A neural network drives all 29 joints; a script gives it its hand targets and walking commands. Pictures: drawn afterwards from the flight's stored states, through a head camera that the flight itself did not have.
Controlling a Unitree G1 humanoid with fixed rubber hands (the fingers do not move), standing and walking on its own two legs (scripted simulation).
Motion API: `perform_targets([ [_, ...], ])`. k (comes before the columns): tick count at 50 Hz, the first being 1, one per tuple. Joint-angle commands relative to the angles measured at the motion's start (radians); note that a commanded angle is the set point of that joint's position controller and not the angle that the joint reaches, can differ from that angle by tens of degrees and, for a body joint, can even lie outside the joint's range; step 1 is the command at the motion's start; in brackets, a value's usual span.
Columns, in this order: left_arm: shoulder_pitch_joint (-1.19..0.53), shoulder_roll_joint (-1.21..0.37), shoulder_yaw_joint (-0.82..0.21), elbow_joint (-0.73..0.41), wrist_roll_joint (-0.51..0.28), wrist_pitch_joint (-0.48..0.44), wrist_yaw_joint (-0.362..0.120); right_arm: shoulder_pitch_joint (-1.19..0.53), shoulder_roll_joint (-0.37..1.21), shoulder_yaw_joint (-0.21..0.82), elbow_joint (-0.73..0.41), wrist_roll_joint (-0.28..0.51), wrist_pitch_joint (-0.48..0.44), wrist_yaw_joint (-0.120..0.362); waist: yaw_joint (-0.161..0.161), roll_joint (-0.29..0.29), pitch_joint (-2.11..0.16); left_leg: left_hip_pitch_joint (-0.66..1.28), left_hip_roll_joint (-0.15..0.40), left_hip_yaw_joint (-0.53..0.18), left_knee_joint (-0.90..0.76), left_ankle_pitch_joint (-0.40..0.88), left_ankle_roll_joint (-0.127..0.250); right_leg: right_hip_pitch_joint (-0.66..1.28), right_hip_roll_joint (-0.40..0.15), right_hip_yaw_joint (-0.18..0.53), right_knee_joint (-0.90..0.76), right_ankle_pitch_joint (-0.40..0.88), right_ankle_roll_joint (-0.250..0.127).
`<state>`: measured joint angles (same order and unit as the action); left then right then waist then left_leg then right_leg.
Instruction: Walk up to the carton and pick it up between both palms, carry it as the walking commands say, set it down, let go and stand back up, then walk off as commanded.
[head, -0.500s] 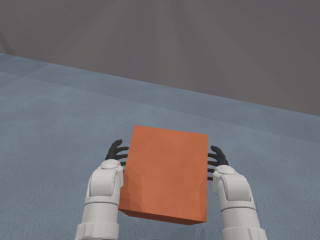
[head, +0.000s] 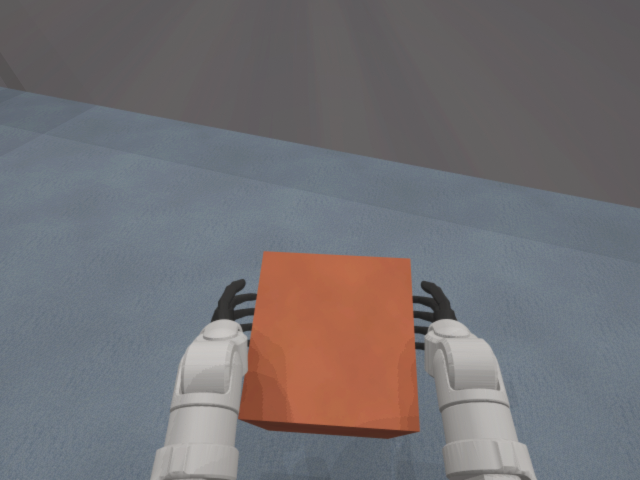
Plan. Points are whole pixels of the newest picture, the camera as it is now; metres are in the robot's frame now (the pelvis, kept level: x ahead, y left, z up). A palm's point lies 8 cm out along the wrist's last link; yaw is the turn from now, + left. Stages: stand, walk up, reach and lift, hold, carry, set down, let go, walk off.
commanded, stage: carry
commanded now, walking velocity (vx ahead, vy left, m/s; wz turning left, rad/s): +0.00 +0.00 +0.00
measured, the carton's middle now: (331, 353) +0.32 -0.01 -0.04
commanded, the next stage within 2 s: hold in 0.28 s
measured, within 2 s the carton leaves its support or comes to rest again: neither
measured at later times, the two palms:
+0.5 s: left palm (221, 342) +0.29 +0.14 +0.05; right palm (440, 334) +0.28 -0.14 +0.06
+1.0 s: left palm (218, 346) +0.28 +0.14 +0.04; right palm (434, 322) +0.29 -0.13 +0.08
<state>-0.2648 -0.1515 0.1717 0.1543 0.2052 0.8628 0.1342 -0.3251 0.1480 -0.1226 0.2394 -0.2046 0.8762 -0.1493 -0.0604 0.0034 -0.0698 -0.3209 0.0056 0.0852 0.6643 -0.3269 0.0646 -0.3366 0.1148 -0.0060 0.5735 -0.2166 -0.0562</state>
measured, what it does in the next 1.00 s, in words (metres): stands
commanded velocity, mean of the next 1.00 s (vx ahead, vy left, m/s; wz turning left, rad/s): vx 0.00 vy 0.00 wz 0.00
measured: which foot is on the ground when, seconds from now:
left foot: down 0.00-1.00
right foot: down 0.00-1.00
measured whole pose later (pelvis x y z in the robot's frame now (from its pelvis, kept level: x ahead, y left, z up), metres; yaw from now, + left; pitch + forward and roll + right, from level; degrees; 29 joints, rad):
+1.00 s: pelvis -0.01 +0.00 +0.00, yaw +0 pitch -5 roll -1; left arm -0.32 -0.15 0.26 0.42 0.25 0.71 0.10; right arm -0.43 0.17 -0.17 0.48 -0.23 0.71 -0.25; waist -0.03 0.00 -0.10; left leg -0.27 0.00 0.08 0.66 -0.32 0.06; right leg -0.28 0.11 -0.01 0.57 -0.21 -0.06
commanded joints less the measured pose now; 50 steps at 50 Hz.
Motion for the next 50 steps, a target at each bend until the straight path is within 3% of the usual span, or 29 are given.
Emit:
perform_targets([
  [1,-0.666,-0.926,-0.529,0.001,-0.288,-0.072,-0.282,-0.697,0.916,0.483,-0.126,0.333,-0.098,0.314,0.06,0.037,-0.326,0.122,0.123,-0.158,-0.197,0.134,0.009,0.063,-0.21,0.173,-0.153,0.191,-0.035],
  [14,-0.619,-0.928,-0.518,0.057,-0.249,-0.126,-0.289,-0.643,0.919,0.469,-0.063,0.292,-0.15,0.324,0.065,0.052,-0.325,0.127,0.136,-0.17,-0.205,0.16,0.012,0.07,-0.207,0.165,-0.135,0.191,-0.04],
  [15,-0.495,-1.043,-0.52,0.12,-0.211,-0.146,-0.316,-0.516,1.057,0.477,-0.064,0.275,-0.172,0.338,0.105,0.048,-0.367,0.107,-0.047,-0.202,-0.217,0.294,-0.029,0.269,-0.08,0.141,-0.101,0.202,0.018],
  [17,-0.491,-1.042,-0.521,0.1,-0.205,-0.165,-0.319,-0.563,1.06,0.532,-0.098,0.303,-0.186,0.354,0.137,0.048,-0.419,0.111,-0.04,-0.203,-0.21,0.378,-0.033,0.312,-0.087,0.166,-0.088,0.287,0.028],
  [19,-0.525,-1.061,-0.523,0.088,-0.215,-0.179,-0.326,-0.604,1.051,0.562,-0.101,0.316,-0.194,0.366,0.15,0.056,-0.421,0.103,-0.033,-0.213,-0.215,0.381,-0.036,0.315,-0.085,0.175,-0.084,0.271,0.027],
  [21,-0.541,-1.057,-0.515,0.105,-0.216,-0.186,-0.33,-0.649,1.04,0.572,-0.103,0.325,-0.2,0.367,0.142,0.043,-0.397,0.082,-0.027,-0.222,-0.214,0.33,-0.03,0.294,-0.091,0.18,-0.078,0.235,0.032],
  [23,-0.583,-1.041,-0.488,0.129,-0.213,-0.183,-0.332,-0.678,1.027,0.554,-0.064,0.32,-0.196,0.373,0.147,0.05,-0.346,0.05,-0.019,-0.222,-0.227,0.228,-0.024,0.277,-0.087,0.176,-0.073,0.155,0.031],
  [27,-0.694,-1.01,-0.45,0.161,-0.205,-0.189,-0.336,-0.682,1.029,0.483,0.056,0.285,-0.186,0.374,0.126,0.04,-0.273,-0.017,-0.003,-0.227,-0.253,0.074,-0.011,0.271,-0.081,0.171,-0.067,0.043,0.037],
  [30,-0.756,-1.001,-0.423,0.209,-0.195,-0.192,-0.345,-0.687,1.029,0.428,0.124,0.262,-0.189,0.378,0.117,0.067,-0.229,-0.074,0.013,-0.231,-0.283,-0.035,-0.005,0.296,-0.072,0.161,-0.061,-0.009,0.038],
  [31,-0.799,-1.012,-0.427,0.216,-0.202,-0.198,-0.35,-0.693,1.031,0.411,0.144,0.255,-0.193,0.379,0.098,0.077,-0.222,-0.082,0.022,-0.237,-0.289,-0.068,-0.004,0.292,-0.07,0.159,-0.054,-0.024,0.039],
  [32,-0.81,-1.007,-0.41,0.229,-0.195,-0.2,-0.349,-0.702,1.04,0.401,0.166,0.252,-0.197,0.383,0.112,0.068,-0.218,-0.095,0.021,-0.235,-0.292,-0.084,-0.003,0.296,-0.069,0.155,-0.053,-0.038,0.039],
  [35,-0.894,-1.033,-0.397,0.256,-0.195,-0.218,-0.351,-0.764,1.055,0.375,0.202,0.253,-0.217,0.394,0.112,0.114,-0.22,-0.139,0.043,-0.251,-0.314,-0.158,-0.002,0.332,-0.062,0.147,-0.028,-0.041,0.042],
  [37,-0.932,-1.045,-0.4,0.263,-0.207,-0.23,-0.357,-0.8,1.065,0.369,0.203,0.255,-0.228,0.397,0.101,0.099,-0.252,-0.132,0.048,-0.258,-0.307,-0.157,-0.001,0.33,-0.065,0.145,-0.024,-0.038,0.045],
  [42,-0.955,-1.073,-0.397,0.259,-0.212,-0.251,-0.365,-0.783,1.126,0.365,0.255,0.267,-0.238,0.407,0.111,0.106,-0.315,-0.129,0.043,-0.239,-0.293,-0.058,-0.003,0.357,-0.074,0.149,-0.019,0.04,0.048],
  [43,-0.947,-1.074,-0.402,0.27,-0.212,-0.249,-0.368,-0.769,1.124,0.356,0.263,0.262,-0.236,0.406,0.098,0.112,-0.322,-0.129,0.044,-0.241,-0.294,-0.054,-0.005,0.359,-0.077,0.151,-0.017,0.052,0.048],
  [45,-0.924,-1.059,-0.379,0.281,-0.199,-0.246,-0.369,-0.76,1.136,0.364,0.271,0.263,-0.234,0.405,0.116,0.085,-0.311,-0.126,0.033,-0.227,-0.279,-0.022,-0.005,0.35,-0.087,0.156,-0.029,0.052,0.052],
  [49,-0.899,-1.06,-0.404,0.255,-0.208,-0.24,-0.375,-0.705,1.139,0.359,0.273,0.255,-0.23,0.403,0.093,0.072,-0.339,-0.082,0.023,-0.225,-0.265,0.047,-0.012,0.335,-0.092,0.16,-0.036,0.104,0.05],
  [50,-0.884,-1.073,-0.407,0.256,-0.206,-0.238,-0.374,-0.701,1.133,0.364,0.267,0.256,-0.231,0.405,0.093,0.09,-0.346,-0.087,0.027,-0.226,-0.27,0.062,-0.015,0.355,-0.088,0.157,-0.028,0.134,0.048],
])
